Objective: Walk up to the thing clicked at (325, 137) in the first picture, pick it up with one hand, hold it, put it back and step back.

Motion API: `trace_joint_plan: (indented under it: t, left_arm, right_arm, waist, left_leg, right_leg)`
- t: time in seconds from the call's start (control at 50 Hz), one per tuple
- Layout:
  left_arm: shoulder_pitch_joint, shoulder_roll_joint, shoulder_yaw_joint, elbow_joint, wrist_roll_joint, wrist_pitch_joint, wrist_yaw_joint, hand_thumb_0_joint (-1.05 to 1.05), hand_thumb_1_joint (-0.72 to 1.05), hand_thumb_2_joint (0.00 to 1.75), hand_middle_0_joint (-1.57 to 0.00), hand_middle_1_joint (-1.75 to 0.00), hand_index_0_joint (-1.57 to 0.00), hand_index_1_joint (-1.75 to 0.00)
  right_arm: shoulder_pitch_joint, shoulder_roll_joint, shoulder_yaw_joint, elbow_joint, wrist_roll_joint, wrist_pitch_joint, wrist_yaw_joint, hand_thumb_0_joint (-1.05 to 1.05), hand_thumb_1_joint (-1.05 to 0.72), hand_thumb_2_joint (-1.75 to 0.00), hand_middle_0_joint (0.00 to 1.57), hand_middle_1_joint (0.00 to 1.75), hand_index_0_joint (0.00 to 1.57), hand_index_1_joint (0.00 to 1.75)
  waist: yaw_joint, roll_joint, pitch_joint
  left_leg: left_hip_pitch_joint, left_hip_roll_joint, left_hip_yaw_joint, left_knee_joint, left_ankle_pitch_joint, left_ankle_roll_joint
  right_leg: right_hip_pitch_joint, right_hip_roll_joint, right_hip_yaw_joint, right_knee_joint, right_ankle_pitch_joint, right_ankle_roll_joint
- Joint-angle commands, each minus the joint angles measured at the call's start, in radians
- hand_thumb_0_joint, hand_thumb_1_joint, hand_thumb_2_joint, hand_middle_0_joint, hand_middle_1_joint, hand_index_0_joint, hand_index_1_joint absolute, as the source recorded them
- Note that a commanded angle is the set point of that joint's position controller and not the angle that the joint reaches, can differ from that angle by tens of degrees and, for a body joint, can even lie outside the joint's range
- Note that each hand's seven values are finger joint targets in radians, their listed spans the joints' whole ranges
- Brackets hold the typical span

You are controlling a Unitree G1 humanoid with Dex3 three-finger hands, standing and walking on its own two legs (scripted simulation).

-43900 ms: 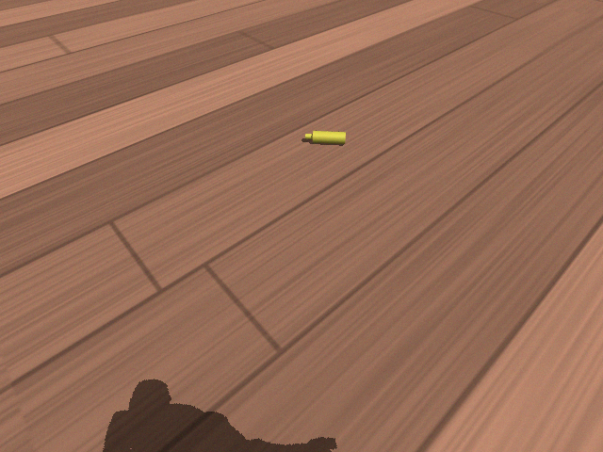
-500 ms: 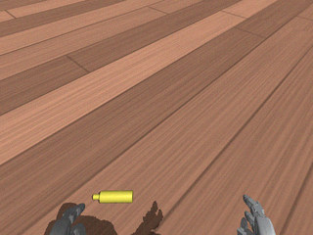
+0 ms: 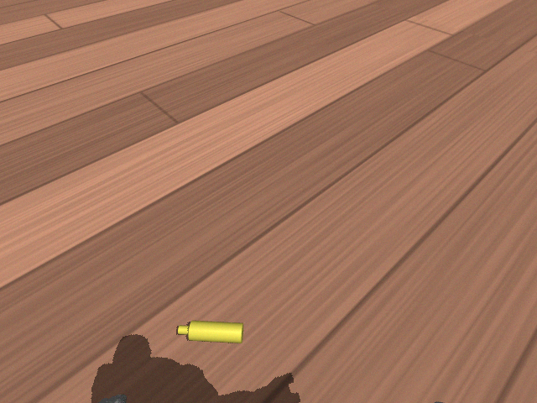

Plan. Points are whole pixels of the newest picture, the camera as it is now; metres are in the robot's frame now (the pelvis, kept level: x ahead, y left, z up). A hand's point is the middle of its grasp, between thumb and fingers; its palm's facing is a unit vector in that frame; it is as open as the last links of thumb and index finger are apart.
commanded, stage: stand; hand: left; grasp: from above
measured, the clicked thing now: (210, 331) +0.48 +0.25 -0.72
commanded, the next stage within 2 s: none
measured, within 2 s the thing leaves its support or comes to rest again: neither
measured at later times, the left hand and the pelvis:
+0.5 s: hand out of the picture +0.04 +0.23 -0.14, palm faces +0.06 -0.94 -0.33, open 7.4 cm; pelvis +0.00 -0.01 +0.02, yaw +1 degrees
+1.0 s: hand out of the picture +0.06 +0.23 -0.13, palm faces +0.05 -0.94 -0.33, open 7.4 cm; pelvis +0.00 -0.02 +0.03, yaw +1 degrees
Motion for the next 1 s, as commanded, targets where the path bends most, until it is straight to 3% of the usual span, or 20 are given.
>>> trace_joint_plan:
  t: [0.0, 0.08, 0.18, 0.3, 0.42, 0.48, 0.58, 0.7, 0.74, 0.78, 0.9, 0.98]
  left_arm:
    - [-0.052, 0.132, 0.041, 0.003, -0.004, -0.054, 0.010, 0.00, 0.90, 0.90, -0.20, -0.30, -0.20, -0.30]
    - [-0.055, 0.147, 0.039, 0.090, -0.013, -0.056, 0.013, 0.00, 0.90, 0.90, -0.20, -0.30, -0.20, -0.30]
    - [-0.064, 0.161, 0.032, 0.179, -0.014, -0.058, 0.014, 0.00, 0.90, 0.90, -0.20, -0.30, -0.20, -0.30]
    - [-0.078, 0.172, 0.027, 0.240, -0.012, -0.063, 0.014, 0.00, 0.90, 0.90, -0.20, -0.30, -0.20, -0.30]
    - [-0.091, 0.177, 0.025, 0.285, -0.013, -0.060, 0.010, 0.00, 0.90, 0.90, -0.20, -0.30, -0.20, -0.30]
    - [-0.096, 0.188, 0.026, 0.296, -0.015, -0.063, 0.007, 0.00, 0.90, 0.90, -0.20, -0.30, -0.20, -0.30]
    - [-0.107, 0.191, 0.025, 0.309, -0.019, -0.067, 0.006, 0.00, 0.90, 0.90, -0.20, -0.30, -0.20, -0.30]
    - [-0.124, 0.204, 0.025, 0.325, -0.020, -0.064, 0.001, 0.00, 0.90, 0.90, -0.20, -0.30, -0.20, -0.30]
    - [-0.130, 0.205, 0.024, 0.325, -0.020, -0.066, 0.001, 0.00, 0.90, 0.90, -0.20, -0.30, -0.20, -0.30]
    - [-0.138, 0.204, 0.023, 0.328, -0.022, -0.064, -0.002, 0.00, 0.90, 0.90, -0.20, -0.30, -0.20, -0.30]
    - [-0.141, 0.211, 0.022, 0.332, -0.025, -0.065, -0.001, 0.00, 0.90, 0.90, -0.20, -0.30, -0.20, -0.30]
    - [-0.152, 0.213, 0.023, 0.327, -0.027, -0.065, -0.003, 0.00, 0.90, 0.90, -0.20, -0.30, -0.20, -0.30]
  right_arm:
    - [-0.056, -0.152, -0.039, -0.035, 0.011, -0.027, -0.014, 0.00, -0.90, -0.90, 0.20, 0.30, 0.20, 0.30]
    - [-0.048, -0.167, -0.041, 0.023, 0.021, -0.018, -0.020, 0.00, -0.90, -0.90, 0.20, 0.30, 0.20, 0.30]
    - [-0.049, -0.168, -0.035, 0.080, 0.028, -0.004, -0.023, 0.00, -0.90, -0.90, 0.20, 0.30, 0.20, 0.30]
    - [-0.056, -0.170, -0.030, 0.122, 0.033, 0.001, -0.022, 0.00, -0.90, -0.90, 0.20, 0.30, 0.20, 0.30]
    - [-0.068, -0.172, -0.026, 0.151, 0.031, 0.007, -0.018, 0.00, -0.90, -0.90, 0.20, 0.30, 0.20, 0.30]
    - [-0.068, -0.176, -0.023, 0.158, 0.033, 0.007, -0.015, 0.00, -0.90, -0.90, 0.20, 0.30, 0.20, 0.30]
    - [-0.071, -0.182, -0.019, 0.168, 0.035, 0.002, -0.016, 0.00, -0.90, -0.90, 0.20, 0.30, 0.20, 0.30]
    - [-0.070, -0.191, -0.011, 0.178, 0.037, 0.003, -0.016, 0.00, -0.90, -0.90, 0.20, 0.30, 0.20, 0.30]
    - [-0.069, -0.196, -0.010, 0.177, 0.037, 0.001, -0.016, 0.00, -0.90, -0.90, 0.20, 0.30, 0.20, 0.30]
    - [-0.068, -0.200, -0.007, 0.183, 0.037, 0.001, -0.017, 0.00, -0.90, -0.90, 0.20, 0.30, 0.20, 0.30]
    - [-0.068, -0.206, -0.004, 0.188, 0.040, -0.002, -0.019, 0.00, -0.90, -0.90, 0.20, 0.30, 0.20, 0.30]
    - [-0.076, -0.216, -0.004, 0.186, 0.040, -0.004, -0.021, 0.00, -0.90, -0.90, 0.20, 0.30, 0.20, 0.30]
  waist:
    - [-0.001, 0.024, -0.077]
    - [-0.007, 0.028, -0.063]
    - [-0.008, 0.003, -0.020]
    - [-0.011, -0.008, -0.018]
    - [-0.008, 0.003, 0.029]
    - [-0.007, 0.003, 0.025]
    - [-0.006, 0.011, -0.008]
    - [-0.009, 0.018, 0.013]
    - [-0.008, 0.012, -0.002]
    - [-0.012, 0.019, 0.004]
    - [-0.010, 0.008, -0.037]
    - [-0.012, 0.011, -0.052]
  left_leg:
    - [0.085, 0.109, -0.142, -0.200, 0.339, 0.021]
    - [0.145, 0.120, -0.144, -0.253, 0.401, 0.013]
    - [0.148, 0.117, -0.136, -0.315, 0.304, 0.006]
    - [0.192, 0.122, -0.128, -0.340, 0.347, -0.002]
    - [0.150, 0.121, -0.134, -0.384, 0.231, -0.007]
    - [0.156, 0.123, -0.133, -0.393, 0.225, -0.004]
    - [0.188, 0.134, -0.128, -0.379, 0.333, -0.005]
    - [0.166, 0.132, -0.129, -0.403, 0.278, -0.011]
    - [0.175, 0.139, -0.129, -0.396, 0.331, -0.007]
    - [0.162, 0.134, -0.124, -0.399, 0.304, -0.011]
    - [0.208, 0.149, -0.125, -0.384, 0.423, -0.008]
    - [0.218, 0.149, -0.116, -0.379, 0.439, -0.008]
  right_leg:
    - [0.110, -0.056, 0.065, -0.150, 0.242, -0.048]
    - [0.153, -0.063, 0.055, -0.202, 0.276, -0.043]
    - [0.199, -0.071, 0.061, -0.277, 0.223, -0.036]
    - [0.220, -0.083, 0.063, -0.330, 0.258, -0.035]
    - [0.227, -0.077, 0.061, -0.368, 0.188, -0.031]
    - [0.233, -0.080, 0.064, -0.378, 0.193, -0.031]
    - [0.264, -0.091, 0.069, -0.381, 0.274, -0.032]
    - [0.260, -0.083, 0.064, -0.388, 0.225, -0.033]
    - [0.274, -0.091, 0.066, -0.385, 0.263, -0.036]
    - [0.276, -0.088, 0.068, -0.388, 0.257, -0.033]
    - [0.292, -0.094, 0.061, -0.375, 0.337, -0.036]
    - [0.295, -0.096, 0.063, -0.372, 0.355, -0.040]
